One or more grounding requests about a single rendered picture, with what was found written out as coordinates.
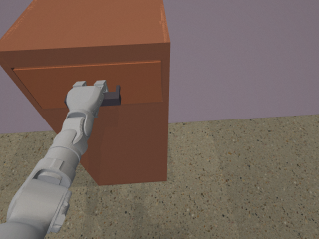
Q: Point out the drawer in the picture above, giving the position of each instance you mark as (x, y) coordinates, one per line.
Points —
(140, 81)

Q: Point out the cabinet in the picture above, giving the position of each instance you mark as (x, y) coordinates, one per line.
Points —
(129, 142)

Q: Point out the left robot forearm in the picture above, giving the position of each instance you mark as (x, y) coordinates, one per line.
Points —
(60, 162)

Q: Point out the handle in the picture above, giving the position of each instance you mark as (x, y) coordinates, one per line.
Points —
(110, 98)

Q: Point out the robot left hand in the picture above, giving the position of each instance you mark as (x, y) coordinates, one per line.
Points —
(88, 98)

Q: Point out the left robot upper arm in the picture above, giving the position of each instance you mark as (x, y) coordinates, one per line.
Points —
(41, 209)

